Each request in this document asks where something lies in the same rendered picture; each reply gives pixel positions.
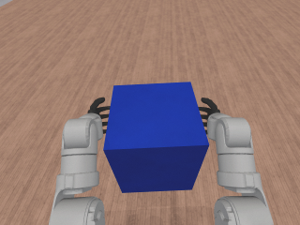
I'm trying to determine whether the right robot forearm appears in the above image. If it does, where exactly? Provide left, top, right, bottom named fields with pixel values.
left=207, top=112, right=274, bottom=225

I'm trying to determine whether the right robot hand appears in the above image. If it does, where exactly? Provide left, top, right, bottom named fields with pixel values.
left=198, top=97, right=220, bottom=135

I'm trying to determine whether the right robot upper arm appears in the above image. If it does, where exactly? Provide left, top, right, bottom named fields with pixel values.
left=214, top=196, right=273, bottom=225

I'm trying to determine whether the left robot forearm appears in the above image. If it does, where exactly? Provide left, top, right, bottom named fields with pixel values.
left=49, top=112, right=103, bottom=225

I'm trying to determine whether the left robot upper arm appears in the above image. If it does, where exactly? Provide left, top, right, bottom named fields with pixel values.
left=50, top=196, right=106, bottom=225

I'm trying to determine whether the left robot hand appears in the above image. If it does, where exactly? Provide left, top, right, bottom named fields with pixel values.
left=87, top=97, right=111, bottom=134

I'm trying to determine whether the carton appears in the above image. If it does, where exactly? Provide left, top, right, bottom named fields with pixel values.
left=103, top=82, right=209, bottom=193

